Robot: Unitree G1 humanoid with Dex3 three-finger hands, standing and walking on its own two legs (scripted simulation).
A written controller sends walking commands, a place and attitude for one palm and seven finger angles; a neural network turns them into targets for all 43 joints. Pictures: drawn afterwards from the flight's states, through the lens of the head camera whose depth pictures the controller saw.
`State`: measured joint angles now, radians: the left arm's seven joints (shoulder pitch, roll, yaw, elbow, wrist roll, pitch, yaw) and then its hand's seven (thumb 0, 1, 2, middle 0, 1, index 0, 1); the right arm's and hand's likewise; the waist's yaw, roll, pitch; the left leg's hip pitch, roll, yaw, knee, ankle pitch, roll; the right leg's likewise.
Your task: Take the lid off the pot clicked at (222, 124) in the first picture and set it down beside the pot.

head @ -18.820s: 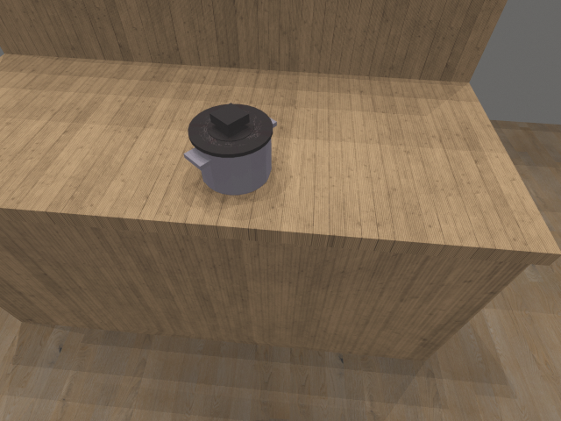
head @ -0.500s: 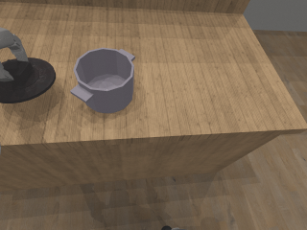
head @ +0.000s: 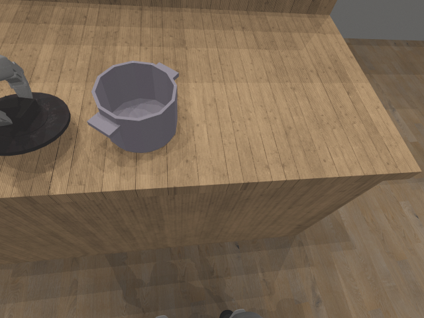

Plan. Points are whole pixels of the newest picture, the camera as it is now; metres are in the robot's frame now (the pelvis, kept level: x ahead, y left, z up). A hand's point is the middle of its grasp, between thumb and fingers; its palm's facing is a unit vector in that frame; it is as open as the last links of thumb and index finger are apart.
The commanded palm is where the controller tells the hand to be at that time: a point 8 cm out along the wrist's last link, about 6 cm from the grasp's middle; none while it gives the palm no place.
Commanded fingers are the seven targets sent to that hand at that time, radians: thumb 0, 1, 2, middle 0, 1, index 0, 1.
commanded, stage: lower the lid onto the table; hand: left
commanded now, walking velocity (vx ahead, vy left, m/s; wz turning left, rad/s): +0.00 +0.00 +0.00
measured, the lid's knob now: (15, 110) +0.50 +0.32 +0.06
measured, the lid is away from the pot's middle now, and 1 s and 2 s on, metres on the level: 0.22 0.23 0.23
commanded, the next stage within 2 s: open the fingers wide in 0.82 s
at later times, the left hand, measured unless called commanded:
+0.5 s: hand (2, 121) +0.47 +0.32 +0.07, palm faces -0.53 -0.13 -0.84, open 8.8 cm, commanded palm +0.56 +0.32 +0.12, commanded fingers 0.00 0.48 1.05 -0.88 -1.13 -0.74 -1.05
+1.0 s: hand (3, 131) +0.46 +0.33 +0.05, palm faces -0.49 -0.11 -0.87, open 8.8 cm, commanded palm +0.50 +0.31 +0.09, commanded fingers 0.00 0.45 0.93 -0.80 -1.13 -0.67 -1.06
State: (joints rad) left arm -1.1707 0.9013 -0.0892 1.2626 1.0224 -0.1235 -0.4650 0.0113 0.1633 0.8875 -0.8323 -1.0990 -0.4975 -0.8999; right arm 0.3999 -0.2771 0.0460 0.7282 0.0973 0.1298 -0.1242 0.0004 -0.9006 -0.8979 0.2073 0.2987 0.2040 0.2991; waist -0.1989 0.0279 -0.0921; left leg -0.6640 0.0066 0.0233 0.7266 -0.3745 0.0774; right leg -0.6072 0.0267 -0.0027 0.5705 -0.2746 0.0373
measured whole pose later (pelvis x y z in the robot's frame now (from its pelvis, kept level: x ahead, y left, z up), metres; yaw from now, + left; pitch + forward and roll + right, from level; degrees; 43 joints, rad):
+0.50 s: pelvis -0.01 +0.00 -0.01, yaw -1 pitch +19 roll -5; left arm -1.15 0.90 -0.07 1.28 1.03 -0.13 -0.43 0.01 0.16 0.89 -0.83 -1.10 -0.50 -0.90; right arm 0.38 -0.27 0.06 0.73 0.10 0.13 -0.14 0.00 -0.90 -0.90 0.21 0.30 0.20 0.30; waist -0.21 0.03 -0.11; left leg -0.75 0.01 0.02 0.81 -0.39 0.08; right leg -0.69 0.03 0.00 0.65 -0.29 0.04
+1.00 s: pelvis -0.02 +0.01 -0.02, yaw -1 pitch +21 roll -5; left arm -1.06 0.91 0.01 1.19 1.04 -0.17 -0.38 0.05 0.13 0.88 -0.86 -1.12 -0.51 -0.96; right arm 0.38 -0.26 0.05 0.69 0.09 0.19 -0.12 0.00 -0.90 -0.90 0.21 0.30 0.20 0.30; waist -0.19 0.04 -0.11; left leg -0.84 0.02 0.03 0.89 -0.41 0.08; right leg -0.78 0.03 0.00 0.73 -0.31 0.03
